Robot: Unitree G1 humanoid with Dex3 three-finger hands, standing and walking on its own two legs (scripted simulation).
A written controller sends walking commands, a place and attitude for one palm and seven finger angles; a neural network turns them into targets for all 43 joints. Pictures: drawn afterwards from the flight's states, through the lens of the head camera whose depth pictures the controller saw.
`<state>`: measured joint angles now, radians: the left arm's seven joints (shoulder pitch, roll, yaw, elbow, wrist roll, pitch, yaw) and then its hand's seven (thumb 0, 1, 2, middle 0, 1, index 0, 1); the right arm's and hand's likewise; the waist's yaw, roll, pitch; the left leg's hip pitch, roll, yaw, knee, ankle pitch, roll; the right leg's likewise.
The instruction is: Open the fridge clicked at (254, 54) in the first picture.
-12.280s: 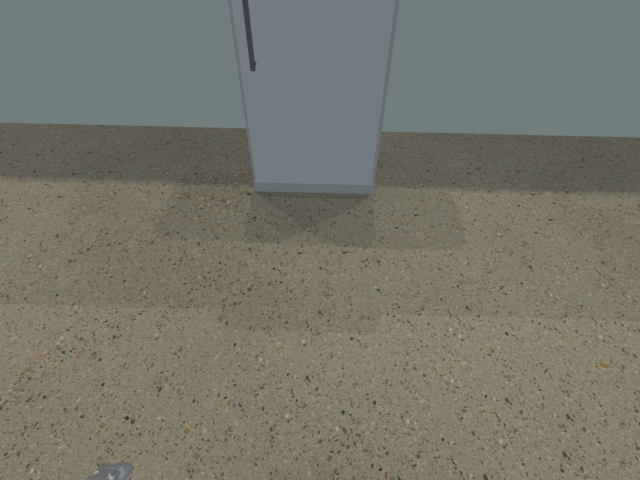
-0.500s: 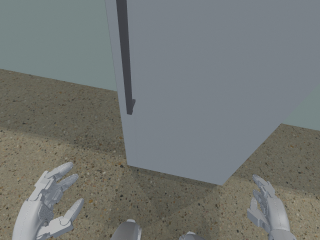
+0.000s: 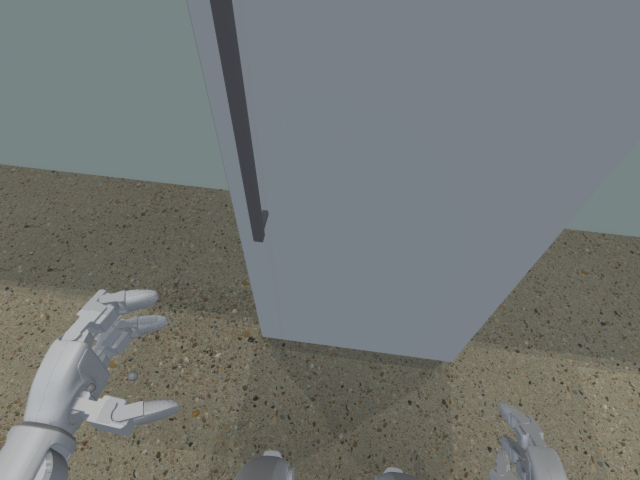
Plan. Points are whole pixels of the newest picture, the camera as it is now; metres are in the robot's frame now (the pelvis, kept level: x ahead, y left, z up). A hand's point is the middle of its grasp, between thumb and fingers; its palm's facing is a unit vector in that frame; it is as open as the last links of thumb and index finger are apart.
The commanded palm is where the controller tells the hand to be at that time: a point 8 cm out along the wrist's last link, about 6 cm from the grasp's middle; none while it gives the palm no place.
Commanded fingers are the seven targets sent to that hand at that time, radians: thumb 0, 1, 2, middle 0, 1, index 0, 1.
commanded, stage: raise the hand to about handle height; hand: left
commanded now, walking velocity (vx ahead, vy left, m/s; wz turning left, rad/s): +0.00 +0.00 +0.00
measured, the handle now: (247, 132) +0.51 +0.14 +0.15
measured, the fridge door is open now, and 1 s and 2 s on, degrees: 0 0 0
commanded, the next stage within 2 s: move the hooked fingers beside the handle in 1.08 s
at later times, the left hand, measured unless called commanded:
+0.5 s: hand (75, 306) +0.26 +0.27 +0.12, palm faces +0.01 -1.00 -0.08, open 13.9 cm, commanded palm +0.24 +0.32 +0.11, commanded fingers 0.00 -0.50 0.30 -0.30 -1.20 -0.30 -1.20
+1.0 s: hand (83, 300) +0.27 +0.27 +0.11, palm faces -0.02 -1.00 -0.06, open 14.0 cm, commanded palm +0.25 +0.31 +0.12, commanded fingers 0.00 -0.50 0.30 -0.30 -1.20 -0.30 -1.20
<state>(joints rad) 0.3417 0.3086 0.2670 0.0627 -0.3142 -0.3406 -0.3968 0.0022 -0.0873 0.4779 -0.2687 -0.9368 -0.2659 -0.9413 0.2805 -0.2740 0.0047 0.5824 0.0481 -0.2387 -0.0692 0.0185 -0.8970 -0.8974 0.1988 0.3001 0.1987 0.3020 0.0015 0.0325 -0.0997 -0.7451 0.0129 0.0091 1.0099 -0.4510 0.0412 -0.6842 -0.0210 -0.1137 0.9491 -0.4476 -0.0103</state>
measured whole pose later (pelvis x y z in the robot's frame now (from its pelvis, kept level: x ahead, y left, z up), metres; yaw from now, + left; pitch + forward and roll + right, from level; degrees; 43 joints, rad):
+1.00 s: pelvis +0.01 +0.00 +0.03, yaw +0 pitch +6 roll -2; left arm 0.04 0.43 0.43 0.33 -0.36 -0.20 -0.55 -0.01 -0.50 0.30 -0.30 -1.20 -0.30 -1.20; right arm 0.28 -0.28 0.04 0.57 0.05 -0.25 -0.09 0.02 -0.90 -0.90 0.20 0.30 0.20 0.30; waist 0.01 0.03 -0.06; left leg -0.54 0.01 0.02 0.81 -0.38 0.04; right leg -0.49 -0.01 -0.10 0.76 -0.37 -0.01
